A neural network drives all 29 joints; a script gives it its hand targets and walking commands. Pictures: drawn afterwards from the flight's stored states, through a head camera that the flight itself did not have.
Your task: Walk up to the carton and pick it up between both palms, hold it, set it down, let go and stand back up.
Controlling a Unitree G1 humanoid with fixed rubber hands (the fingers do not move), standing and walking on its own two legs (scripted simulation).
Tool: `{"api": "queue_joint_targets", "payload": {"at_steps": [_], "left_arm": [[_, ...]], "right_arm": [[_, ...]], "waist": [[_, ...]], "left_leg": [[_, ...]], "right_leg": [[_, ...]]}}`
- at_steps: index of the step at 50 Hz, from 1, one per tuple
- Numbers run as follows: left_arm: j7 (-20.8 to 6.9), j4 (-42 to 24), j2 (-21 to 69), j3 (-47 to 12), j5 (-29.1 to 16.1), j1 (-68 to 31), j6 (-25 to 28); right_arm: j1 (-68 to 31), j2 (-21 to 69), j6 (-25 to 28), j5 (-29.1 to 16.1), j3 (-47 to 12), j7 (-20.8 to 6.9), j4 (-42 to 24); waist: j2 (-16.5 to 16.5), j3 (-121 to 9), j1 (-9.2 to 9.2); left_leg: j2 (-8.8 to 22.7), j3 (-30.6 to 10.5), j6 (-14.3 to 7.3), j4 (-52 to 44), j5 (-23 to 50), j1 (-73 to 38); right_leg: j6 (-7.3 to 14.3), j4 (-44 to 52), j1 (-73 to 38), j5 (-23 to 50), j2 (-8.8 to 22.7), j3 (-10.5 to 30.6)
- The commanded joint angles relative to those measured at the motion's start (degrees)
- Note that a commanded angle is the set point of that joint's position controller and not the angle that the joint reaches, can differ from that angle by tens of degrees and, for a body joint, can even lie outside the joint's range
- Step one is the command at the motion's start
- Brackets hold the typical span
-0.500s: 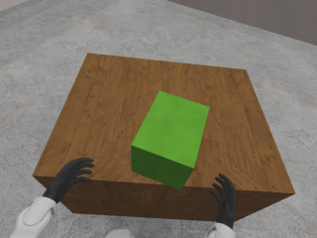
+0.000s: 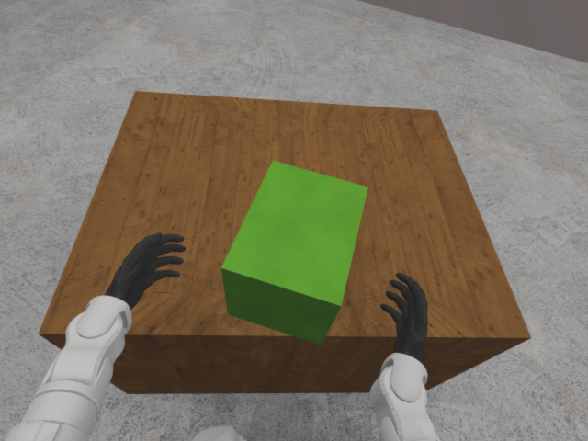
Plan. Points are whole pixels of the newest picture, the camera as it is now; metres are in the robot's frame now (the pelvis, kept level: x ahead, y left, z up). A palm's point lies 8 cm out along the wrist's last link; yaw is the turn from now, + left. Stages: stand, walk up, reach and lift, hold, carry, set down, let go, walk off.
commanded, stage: reach and lift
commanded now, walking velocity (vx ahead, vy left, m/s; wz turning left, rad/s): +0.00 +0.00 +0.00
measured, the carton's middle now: (296, 252) +0.43 -0.02 -0.11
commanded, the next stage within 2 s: none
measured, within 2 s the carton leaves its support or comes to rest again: neither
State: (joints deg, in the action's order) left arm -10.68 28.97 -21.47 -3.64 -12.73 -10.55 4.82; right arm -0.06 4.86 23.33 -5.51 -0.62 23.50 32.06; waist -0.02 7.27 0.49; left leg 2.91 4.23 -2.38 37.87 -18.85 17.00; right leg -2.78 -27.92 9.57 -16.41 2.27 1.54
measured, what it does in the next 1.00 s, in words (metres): stands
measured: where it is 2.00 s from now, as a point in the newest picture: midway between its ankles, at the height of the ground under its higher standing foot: outside the picture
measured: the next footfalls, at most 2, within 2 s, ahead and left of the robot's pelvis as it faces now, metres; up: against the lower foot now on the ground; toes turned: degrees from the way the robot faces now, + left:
none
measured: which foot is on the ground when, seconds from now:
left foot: down 0.00-1.00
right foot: down 0.00-1.00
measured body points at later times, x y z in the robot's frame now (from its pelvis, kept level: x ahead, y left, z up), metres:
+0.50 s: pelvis -0.01 -0.03 +0.00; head +0.05 +0.00 +0.44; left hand +0.39 +0.17 +0.02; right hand +0.29 -0.19 +0.00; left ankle +0.02 +0.08 -0.73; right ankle -0.01 -0.19 -0.73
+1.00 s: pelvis -0.01 +0.00 -0.01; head +0.05 +0.04 +0.44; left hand +0.45 +0.16 +0.04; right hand +0.35 -0.18 +0.03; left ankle +0.02 +0.08 -0.73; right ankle -0.01 -0.19 -0.73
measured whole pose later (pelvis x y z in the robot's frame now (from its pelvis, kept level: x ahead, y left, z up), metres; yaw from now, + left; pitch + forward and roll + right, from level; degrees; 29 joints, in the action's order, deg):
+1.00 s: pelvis -0.01 +0.00 -0.01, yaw +0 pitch +12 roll -5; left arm -5.5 63.7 -18.9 -3.4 -10.2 -45.6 4.4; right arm -33.7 2.6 16.0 -11.0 4.1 22.1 56.1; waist -1.1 -5.5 8.7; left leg 3.4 2.1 -2.5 40.8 -17.0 35.7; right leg -4.0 -28.8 26.5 -13.8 1.6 -0.2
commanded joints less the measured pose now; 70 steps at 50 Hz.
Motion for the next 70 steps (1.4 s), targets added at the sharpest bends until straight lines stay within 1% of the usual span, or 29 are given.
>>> {"api": "queue_joint_targets", "payload": {"at_steps": [1,3,8,12,15,18,25,30,35,39,42,43,44,45,46,49,51,56,61,66,70], "left_arm": [[0.00,-4.88,-6.94,3.99,0.26,-15.14,1.05],[-0.19,-3.45,-6.67,4.35,0.80,-16.60,0.23],[-0.56,-1.51,-5.63,4.83,2.13,-20.81,-1.73],[-0.63,0.55,-5.41,5.35,2.87,-24.95,-2.69],[-0.54,2.56,-5.68,6.02,3.04,-27.83,-2.72],[-0.51,5.08,-6.07,6.77,3.71,-30.66,-2.50],[0.23,10.41,-6.70,7.13,3.90,-38.28,-1.70],[1.24,14.21,-6.33,6.36,4.15,-43.63,-1.35],[2.19,17.53,-4.76,4.41,3.97,-48.02,-1.09],[3.27,20.61,-3.77,2.61,3.32,-52.23,-0.50],[3.89,23.35,-2.69,1.28,3.21,-54.49,-0.10],[4.80,20.28,-4.34,3.36,2.56,-54.05,0.58],[5.13,22.52,-4.03,2.75,2.63,-54.29,0.69],[5.30,23.77,-3.24,2.53,2.40,-55.52,0.93],[5.35,25.67,-3.12,2.14,2.53,-56.02,1.12],[5.55,31.10,-2.76,0.78,1.98,-59.68,2.53],[5.86,34.60,-2.61,-0.30,1.24,-62.53,3.90],[6.44,42.80,-2.63,-2.50,-0.38,-68.75,7.09],[6.79,49.25,-3.14,-4.40,-1.70,-73.50,8.81],[6.58,54.08,-2.73,-4.24,-0.60,-73.43,9.81],[6.23,56.28,-2.36,-2.14,1.90,-71.30,11.52]], "right_arm": [[-10.16,-0.01,1.76,-0.15,-1.08,0.93,-6.25],[-11.28,0.01,1.65,-0.42,-1.50,1.48,-5.29],[-14.18,0.02,1.46,-0.96,-1.89,2.92,-2.95],[-17.58,0.45,1.12,-1.09,-2.02,3.67,-1.66],[-19.99,1.06,0.76,-1.16,-2.28,4.02,-1.21],[-22.22,1.70,0.18,-1.38,-2.74,4.19,-0.55],[-28.58,2.02,-1.27,-2.00,-1.93,4.25,1.27],[-33.49,1.10,-2.40,-2.42,-0.22,3.94,4.11],[-38.02,-0.98,-3.17,-2.80,2.16,3.34,7.33],[-42.47,-2.74,-3.99,-2.78,4.47,2.33,10.53],[-45.49,-4.34,-4.33,-3.11,5.77,1.39,13.46],[-47.03,-4.66,-4.37,-4.70,2.78,0.12,9.77],[-47.48,-5.62,-4.64,-5.52,4.09,-0.58,12.95],[-48.77,-5.98,-4.86,-5.34,4.32,-0.98,13.68],[-49.36,-6.27,-5.19,-5.35,4.71,-1.34,15.16],[-52.99,-7.38,-6.16,-5.18,5.78,-2.34,19.04],[-55.83,-8.17,-6.59,-5.30,6.49,-3.13,21.56],[-62.63,-9.84,-7.03,-5.98,7.40,-4.74,27.04],[-67.79,-10.85,-7.76,-7.16,7.20,-5.54,30.68],[-67.69,-9.34,-7.55,-8.87,5.62,-5.54,34.43],[-65.11,-7.05,-5.32,-9.46,4.38,-5.26,36.85]], "waist": [[-7.28,-19.24,0.97],[-7.10,-19.43,1.07],[-6.41,-20.25,1.97],[-5.38,-21.23,2.54],[-3.89,-22.85,2.80],[-3.19,-24.47,2.83],[-3.86,-28.83,3.85],[-5.92,-32.08,4.73],[-7.70,-35.48,6.41],[-8.63,-37.49,7.65],[-9.56,-38.71,8.49],[-11.95,-45.07,7.51],[-12.30,-45.11,8.78],[-12.03,-45.03,8.81],[-11.66,-43.79,9.44],[-10.55,-41.54,10.24],[-10.55,-41.62,10.73],[-10.23,-44.53,11.75],[-9.65,-46.56,12.52],[-9.18,-46.26,12.64],[-8.71,-45.72,12.14]], "left_leg": [[0.49,-3.56,5.36,-4.08,19.33,-13.46],[0.32,-3.26,5.48,-3.27,21.04,-14.22],[-0.10,-2.55,5.70,-2.20,24.18,-15.86],[-0.56,-1.84,5.24,-1.92,23.05,-14.99],[-1.02,-1.35,4.44,-1.77,20.80,-13.53],[-1.50,-0.96,3.78,-1.75,18.32,-11.61],[-2.18,-0.46,3.24,-0.92,15.39,-8.49],[-2.10,-0.63,3.75,-0.17,15.94,-7.92],[-1.57,-1.52,4.94,0.64,18.64,-9.66],[-0.99,-2.48,5.72,0.78,18.92,-10.01],[-0.49,-3.38,6.48,1.02,20.90,-11.12],[-0.30,-3.74,7.07,1.44,28.46,-15.04],[-0.09,-4.58,7.61,1.98,31.25,-16.46],[-0.08,-4.92,7.63,1.98,31.81,-16.25],[-0.15,-5.08,7.49,1.74,30.36,-15.49],[-0.51,-4.96,6.91,0.32,24.35,-12.17],[-0.55,-5.03,6.92,-0.09,22.11,-10.99],[-0.82,-5.24,6.96,1.13,20.55,-8.94],[-1.53,-5.05,6.42,2.45,18.96,-6.02],[-2.46,-4.95,5.38,3.98,17.91,-2.35],[-3.16,-5.00,4.54,5.74,17.56,1.18]], "right_leg": [[4.11,2.68,6.43,8.17,-3.09,-2.23],[4.05,2.90,7.47,9.19,-3.28,-2.38],[3.57,3.54,8.98,12.67,-3.70,-2.97],[3.04,3.68,9.65,13.84,-3.70,-3.17],[2.42,3.25,9.66,14.52,-3.47,-3.10],[1.82,2.56,9.34,15.35,-3.05,-2.85],[1.42,1.18,10.80,15.38,-3.06,-3.04],[1.72,0.56,13.97,14.80,-3.68,-4.08],[2.06,0.41,17.79,15.12,-4.85,-5.89],[2.34,0.36,21.42,13.47,-5.59,-7.30],[2.56,0.32,23.40,13.92,-6.11,-8.19],[2.92,1.10,22.58,16.22,-5.72,-7.56],[2.82,1.05,23.66,16.88,-6.12,-8.18],[2.87,1.39,24.26,16.49,-6.11,-8.14],[2.75,1.54,24.76,16.10,-6.04,-8.20],[2.33,1.47,25.74,14.02,-5.84,-8.40],[2.36,0.98,26.75,13.21,-5.83,-8.64],[2.57,-0.72,29.51,12.97,-5.86,-8.78],[2.58,-2.15,30.94,12.92,-5.66,-8.41],[2.38,-3.01,32.23,13.47,-5.09,-7.49],[2.02,-3.86,33.54,14.22,-4.68,-6.61]]}}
